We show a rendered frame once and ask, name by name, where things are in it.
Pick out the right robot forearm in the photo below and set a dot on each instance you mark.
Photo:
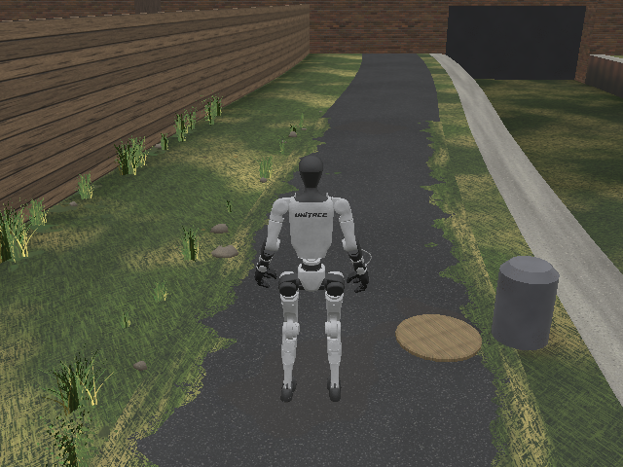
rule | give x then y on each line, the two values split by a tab
357	259

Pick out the left robot upper arm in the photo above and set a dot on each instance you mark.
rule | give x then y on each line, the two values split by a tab
280	207

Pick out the right robot upper arm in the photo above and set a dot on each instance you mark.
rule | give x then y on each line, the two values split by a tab
341	206

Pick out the left robot forearm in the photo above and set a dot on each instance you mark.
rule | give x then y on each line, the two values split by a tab
265	258

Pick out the right robot hand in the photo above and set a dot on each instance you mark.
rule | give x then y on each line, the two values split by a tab
364	278

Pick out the robot right foot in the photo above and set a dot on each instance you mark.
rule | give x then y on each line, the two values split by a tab
334	393

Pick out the robot left thigh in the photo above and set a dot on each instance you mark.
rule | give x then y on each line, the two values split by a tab
289	294

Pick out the left robot hand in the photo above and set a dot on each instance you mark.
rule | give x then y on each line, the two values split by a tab
259	275

